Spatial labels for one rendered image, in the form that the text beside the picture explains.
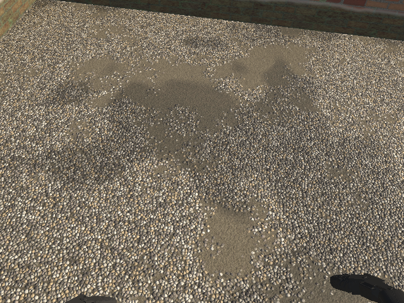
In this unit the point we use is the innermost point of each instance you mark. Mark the robot right hand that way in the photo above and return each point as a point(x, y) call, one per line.
point(368, 286)

